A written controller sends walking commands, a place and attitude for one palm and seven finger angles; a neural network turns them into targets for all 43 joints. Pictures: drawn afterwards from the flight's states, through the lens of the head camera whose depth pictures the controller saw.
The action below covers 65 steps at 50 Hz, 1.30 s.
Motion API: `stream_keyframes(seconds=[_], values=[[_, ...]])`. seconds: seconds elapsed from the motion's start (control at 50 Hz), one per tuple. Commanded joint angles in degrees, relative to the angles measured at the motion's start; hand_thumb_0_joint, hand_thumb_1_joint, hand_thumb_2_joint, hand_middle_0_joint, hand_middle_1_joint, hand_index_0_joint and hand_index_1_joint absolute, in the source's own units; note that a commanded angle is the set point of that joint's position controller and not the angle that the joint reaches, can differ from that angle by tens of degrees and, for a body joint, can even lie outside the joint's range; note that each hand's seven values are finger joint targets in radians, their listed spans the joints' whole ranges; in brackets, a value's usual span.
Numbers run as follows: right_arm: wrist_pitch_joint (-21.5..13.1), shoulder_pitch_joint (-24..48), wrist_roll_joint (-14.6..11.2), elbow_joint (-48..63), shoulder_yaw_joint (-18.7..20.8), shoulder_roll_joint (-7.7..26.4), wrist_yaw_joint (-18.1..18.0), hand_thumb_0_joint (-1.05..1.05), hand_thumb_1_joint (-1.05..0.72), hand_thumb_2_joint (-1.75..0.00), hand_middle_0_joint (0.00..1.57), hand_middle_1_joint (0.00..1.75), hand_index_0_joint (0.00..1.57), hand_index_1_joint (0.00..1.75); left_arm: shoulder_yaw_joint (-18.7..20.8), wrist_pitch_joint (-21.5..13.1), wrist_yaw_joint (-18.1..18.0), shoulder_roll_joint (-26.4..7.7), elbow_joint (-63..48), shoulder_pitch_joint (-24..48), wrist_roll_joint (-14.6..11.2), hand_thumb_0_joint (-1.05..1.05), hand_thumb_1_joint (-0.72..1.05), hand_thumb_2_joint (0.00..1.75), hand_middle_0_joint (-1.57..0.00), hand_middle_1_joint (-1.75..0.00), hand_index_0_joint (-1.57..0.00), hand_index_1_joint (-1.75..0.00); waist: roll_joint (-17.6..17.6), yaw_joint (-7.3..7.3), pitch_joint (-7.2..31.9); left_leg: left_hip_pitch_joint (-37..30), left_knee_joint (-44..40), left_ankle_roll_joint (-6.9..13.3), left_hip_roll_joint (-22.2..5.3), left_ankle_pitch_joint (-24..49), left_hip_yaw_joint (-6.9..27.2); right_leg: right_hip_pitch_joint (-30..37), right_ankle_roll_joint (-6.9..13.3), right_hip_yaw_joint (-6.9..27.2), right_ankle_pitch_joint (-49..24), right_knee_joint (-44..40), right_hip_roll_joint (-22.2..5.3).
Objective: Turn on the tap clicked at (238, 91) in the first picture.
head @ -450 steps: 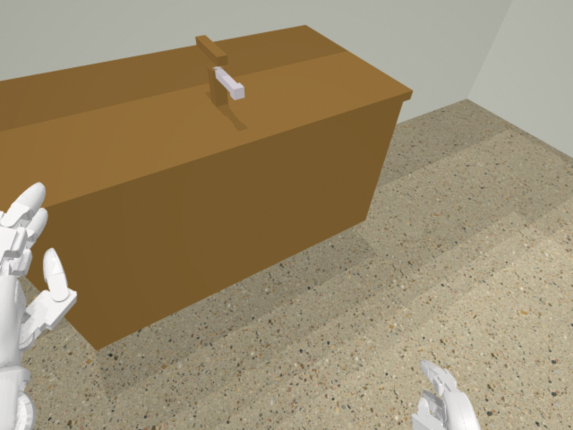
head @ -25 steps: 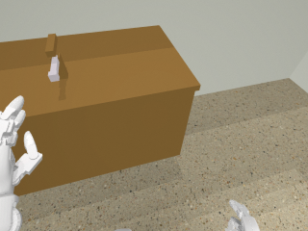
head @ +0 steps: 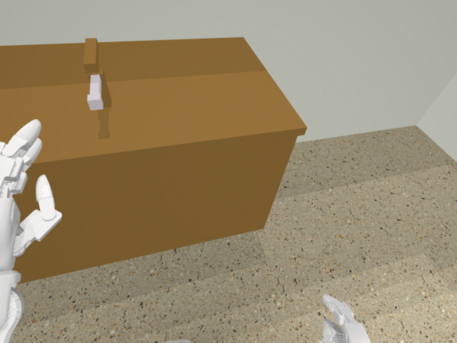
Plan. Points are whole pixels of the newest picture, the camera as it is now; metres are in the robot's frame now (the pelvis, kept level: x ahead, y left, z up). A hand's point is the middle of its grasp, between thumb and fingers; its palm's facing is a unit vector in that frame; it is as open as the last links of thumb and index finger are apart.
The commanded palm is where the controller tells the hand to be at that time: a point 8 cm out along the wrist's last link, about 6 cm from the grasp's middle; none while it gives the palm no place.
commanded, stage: shuffle to correct the standing spot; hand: left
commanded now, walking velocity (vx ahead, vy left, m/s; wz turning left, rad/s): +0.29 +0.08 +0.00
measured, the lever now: (95, 102) +0.60 +0.36 +0.06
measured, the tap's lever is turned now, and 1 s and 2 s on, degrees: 0 0 0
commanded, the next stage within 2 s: come to a stop and stand still in 1.24 s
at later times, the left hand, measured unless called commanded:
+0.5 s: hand (44, 157) +0.29 +0.28 +0.19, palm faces +0.27 -0.88 -0.40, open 7.4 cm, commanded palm +0.24 +0.33 +0.18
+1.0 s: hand (48, 108) +0.38 +0.31 +0.21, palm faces +0.39 -0.87 -0.31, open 7.4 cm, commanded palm +0.33 +0.36 +0.18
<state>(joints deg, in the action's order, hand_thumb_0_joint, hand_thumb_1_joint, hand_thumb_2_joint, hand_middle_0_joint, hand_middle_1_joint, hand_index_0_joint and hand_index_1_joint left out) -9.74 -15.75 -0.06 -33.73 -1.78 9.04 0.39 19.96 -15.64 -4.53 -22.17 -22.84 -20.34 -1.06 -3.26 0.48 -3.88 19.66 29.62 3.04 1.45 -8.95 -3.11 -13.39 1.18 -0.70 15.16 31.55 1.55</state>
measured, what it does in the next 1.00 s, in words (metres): walks ahead: right foot, then left foot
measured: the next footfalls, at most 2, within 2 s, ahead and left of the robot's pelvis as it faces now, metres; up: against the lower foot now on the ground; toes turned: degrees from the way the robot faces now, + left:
right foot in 0.70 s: +0.25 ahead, +0.01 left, +0.00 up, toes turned -8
left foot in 1.00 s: +0.26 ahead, +0.25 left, +0.00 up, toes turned +2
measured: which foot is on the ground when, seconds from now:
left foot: down 0.00-0.70, up 0.72-0.98, down 1.00-1.00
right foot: down 0.00-0.22, up 0.24-0.68, down 0.70-1.00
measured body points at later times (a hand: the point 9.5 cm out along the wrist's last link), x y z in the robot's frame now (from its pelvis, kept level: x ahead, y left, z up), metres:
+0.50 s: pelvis +0.06 +0.06 +0.01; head +0.09 +0.10 +0.46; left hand +0.27 +0.33 +0.21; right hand +0.19 -0.17 -0.06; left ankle +0.07 +0.08 -0.73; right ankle +0.10 -0.06 -0.66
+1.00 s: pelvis +0.16 +0.09 -0.01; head +0.16 +0.10 +0.44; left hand +0.35 +0.35 +0.22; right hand +0.33 -0.16 -0.07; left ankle +0.22 +0.24 -0.73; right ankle +0.15 -0.01 -0.73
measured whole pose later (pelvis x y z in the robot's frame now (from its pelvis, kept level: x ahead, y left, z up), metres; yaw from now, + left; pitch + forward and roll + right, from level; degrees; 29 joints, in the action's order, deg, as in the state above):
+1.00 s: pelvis +0.16 +0.09 -0.01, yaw -3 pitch -2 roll +0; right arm -7.1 -12.5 1.0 -32.7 -0.2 12.6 -2.9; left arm 21.1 -13.2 -7.2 -20.4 -33.3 -20.7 -2.3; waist -2.4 1.8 -1.5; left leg 20.0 35.3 -0.2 -6.0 -14.8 -2.5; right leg -16.3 2.0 -7.8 21.4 39.2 -2.8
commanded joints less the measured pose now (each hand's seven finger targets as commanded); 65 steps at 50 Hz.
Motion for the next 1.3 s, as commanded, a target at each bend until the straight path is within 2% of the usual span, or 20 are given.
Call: stream_keyframes(seconds=[0.0,0.08,0.14,0.2,0.22,0.3,0.5,0.62,0.64,0.66,0.68,0.7,0.8,0.92,0.98,1.0,1.1,1.16,1.2,1.28], values=[[-3.90,7.01,0.48,9.66,3.54,8.00,-0.50,0.00,-0.90,-0.90,0.20,0.30,0.20,0.30,9.05,-4.88,-1.48,-10.23,-15.45,4.98,-1.00,0.00,0.90,0.90,-0.20,-0.30,-0.20,-0.30,4.75,1.16,10.27,-4.79,-6.39,-2.60,-3.43,-19.60,6.49,-0.61,3.60,9.91,17.88,-13.44,-4.81],[-2.13,6.37,0.61,8.20,3.57,8.61,-1.00,0.00,-0.90,-0.90,0.20,0.30,0.20,0.30,3.76,-2.15,-0.95,-5.18,-12.21,3.25,-0.98,0.00,0.90,0.90,-0.20,-0.30,-0.20,-0.30,-1.21,0.36,5.33,-4.99,12.85,-2.54,-0.56,-13.70,2.82,-12.64,8.79,19.50,30.49,-17.32,-11.41],[-1.09,5.35,-0.28,6.47,3.40,8.87,-1.37,0.00,-0.90,-0.90,0.20,0.30,0.20,0.30,3.12,-1.00,-1.49,-6.21,-10.93,10.05,-0.55,0.00,0.90,0.90,-0.20,-0.30,-0.20,-0.30,-2.95,-1.13,4.25,-5.42,8.75,-1.81,-1.48,-13.66,2.98,-12.68,6.92,13.23,25.38,-7.40,-10.36],[-1.34,5.79,-0.54,7.72,3.55,10.17,-2.23,0.00,-0.90,-0.90,0.20,0.30,0.20,0.30,3.79,-1.26,-1.86,-6.66,-13.10,13.16,-0.38,0.00,0.90,0.90,-0.20,-0.30,-0.20,-0.30,21.96,-2.14,2.71,-14.87,-18.42,3.92,-15.54,-27.23,31.86,-25.48,-0.30,-1.47,17.72,25.56,3.21],[-1.63,6.67,-0.22,8.13,3.35,8.47,-1.86,0.00,-0.90,-0.90,0.20,0.30,0.20,0.30,5.52,-1.48,-1.95,-8.60,-13.35,12.22,-0.56,0.00,0.90,0.90,-0.20,-0.30,-0.20,-0.30,17.56,-1.84,4.23,-15.26,-21.40,2.97,-17.30,-29.30,36.10,-26.63,0.37,1.72,14.89,32.65,1.56],[-1.13,7.17,0.89,8.91,3.96,8.94,-1.25,0.00,-0.90,-0.90,0.20,0.30,0.20,0.30,7.37,-1.89,-1.96,-9.43,-21.92,5.15,-0.34,0.00,0.90,0.90,-0.20,-0.30,-0.20,-0.30,7.44,-0.68,5.37,-13.65,-19.42,-1.55,-15.23,-13.62,26.22,-25.90,0.41,2.65,4.04,34.11,-2.07],[-0.31,3.12,0.87,8.59,5.12,9.26,-1.79,0.00,-0.90,-0.90,0.20,0.30,0.20,0.30,8.95,-0.36,-2.07,-9.62,-18.18,-6.35,-0.71,0.00,0.90,0.90,-0.20,-0.30,-0.20,-0.30,13.10,-0.46,10.59,-23.07,-13.95,-8.10,-9.73,22.31,10.25,-22.76,-0.07,-7.36,0.14,18.89,-0.25],[0.49,5.88,0.80,10.37,5.45,9.65,-2.41,0.00,-0.90,-0.90,0.20,0.30,0.20,0.30,8.01,0.85,-2.20,-9.62,-15.30,-4.62,-2.22,0.00,0.90,0.90,-0.20,-0.30,-0.20,-0.30,12.68,1.85,10.89,-7.18,-2.41,-13.89,-5.88,39.57,1.92,5.50,2.31,-14.62,0.20,-4.47,3.34],[0.77,7.65,0.15,10.71,5.68,9.93,-2.04,0.00,-0.90,-0.90,0.20,0.30,0.20,0.30,8.51,0.78,-2.55,-9.97,-15.61,-5.28,-2.21,0.00,0.90,0.90,-0.20,-0.30,-0.20,-0.30,5.95,4.58,14.70,3.12,16.10,-13.73,-4.13,35.37,0.32,20.15,5.10,-12.07,-5.50,-11.50,0.35],[1.51,6.25,-1.10,9.19,5.03,9.14,-1.54,0.00,-0.90,-0.90,0.20,0.30,0.20,0.30,7.38,0.33,-2.80,-10.33,-16.58,-2.78,-1.30,0.00,0.90,0.90,-0.20,-0.30,-0.20,-0.30,-13.52,3.79,18.91,13.08,44.06,-7.59,-2.04,5.76,-0.11,24.37,13.22,6.07,-8.77,-7.80,-16.03],[2.06,6.37,-0.45,10.34,5.02,9.85,-1.64,0.00,-0.90,-0.90,0.20,0.30,0.20,0.30,7.28,0.45,-2.74,-9.31,-14.69,-3.23,-1.43,0.00,0.90,0.90,-0.20,-0.30,-0.20,-0.30,-13.05,1.35,18.59,23.74,52.72,-3.15,1.26,-20.15,5.93,23.23,18.07,26.87,-10.58,-9.16,-26.39],[2.64,7.67,0.29,10.44,5.08,9.68,-1.65,0.00,-0.90,-0.90,0.20,0.30,0.20,0.30,9.22,0.45,-3.03,-10.04,-18.85,-0.16,-2.33,0.00,0.90,0.90,-0.20,-0.30,-0.20,-0.30,-6.19,1.21,12.15,27.31,54.11,-2.57,-3.20,-19.41,10.80,16.70,17.71,29.73,0.62,-12.54,-30.20],[3.38,10.10,0.62,7.33,3.12,7.98,-1.48,0.00,-0.90,-0.90,0.20,0.30,0.20,0.30,7.63,-1.59,-2.70,-10.83,-24.79,10.16,-1.27,0.00,0.90,0.90,-0.20,-0.30,-0.20,-0.30,2.94,-1.21,2.34,8.86,32.96,-3.25,-9.13,-5.35,3.32,-17.57,11.06,10.61,21.43,-21.31,-19.01],[0.05,8.11,1.02,7.61,2.87,6.40,-4.30,0.00,-0.90,-0.90,0.20,0.30,0.20,0.30,7.39,-0.21,-3.60,-9.15,-20.50,5.62,-1.57,0.00,0.90,0.90,-0.20,-0.30,-0.20,-0.30,7.74,1.08,6.92,-11.40,3.29,-3.11,-1.62,-6.74,-7.10,-10.26,5.71,0.00,18.01,-6.23,-9.82],[-0.03,7.19,-0.67,9.18,3.72,8.80,-4.76,0.00,-0.90,-0.90,0.20,0.30,0.20,0.30,8.67,-0.36,-3.57,-7.35,-16.46,3.70,-2.73,0.00,0.90,0.90,-0.20,-0.30,-0.20,-0.30,16.92,-0.25,7.33,-16.20,-8.60,4.39,-16.94,-5.97,19.81,-17.37,-0.98,-5.52,11.09,17.94,-0.50],[0.59,7.03,-0.29,9.39,3.69,8.89,-4.18,0.00,-0.90,-0.90,0.20,0.30,0.20,0.30,8.89,-0.43,-3.41,-8.38,-14.75,4.51,-2.21,0.00,0.90,0.90,-0.20,-0.30,-0.20,-0.30,11.09,-0.27,6.92,-15.59,-11.80,8.00,-21.84,3.47,28.56,-20.49,-0.80,-3.02,16.74,25.43,0.14],[0.50,7.62,0.06,8.18,3.69,8.41,-2.77,0.00,-0.90,-0.90,0.20,0.30,0.20,0.30,7.07,0.01,-2.72,-7.41,-18.13,3.06,-1.20,0.00,0.90,0.90,-0.20,-0.30,-0.20,-0.30,18.44,-0.29,9.26,-8.11,-7.22,6.85,-16.63,-0.20,12.09,-10.83,-0.53,-3.31,10.55,13.61,-3.04],[-0.08,8.27,-0.22,8.66,2.91,7.98,-1.90,0.00,-0.90,-0.90,0.20,0.30,0.20,0.30,7.49,0.65,-3.51,-9.19,-20.21,-0.05,-0.50,0.00,0.90,0.90,-0.20,-0.30,-0.20,-0.30,9.93,0.95,11.10,3.08,3.75,1.93,-11.76,-8.30,4.44,8.38,0.29,-3.01,3.50,-5.19,-1.92],[0.41,9.21,-0.47,9.19,2.56,6.36,-2.03,0.00,-0.90,-0.90,0.20,0.30,0.20,0.30,10.47,1.64,-4.49,-13.43,-21.67,0.42,-0.59,0.00,0.90,0.90,-0.20,-0.30,-0.20,-0.30,-11.86,1.39,11.91,20.72,31.82,-2.81,-0.89,-19.31,-3.07,17.82,10.93,28.88,-0.71,-14.08,-20.60],[0.81,10.24,-0.01,5.85,2.27,6.51,-2.01,0.00,-0.90,-0.90,0.20,0.30,0.20,0.30,12.64,-0.09,-5.04,-13.83,-20.40,-0.63,-0.62,0.00,0.90,0.90,-0.20,-0.30,-0.20,-0.30,3.97,1.10,5.04,23.52,36.86,-4.49,-6.84,-17.59,4.60,13.51,13.62,20.14,-25.25,-9.34,-20.47]])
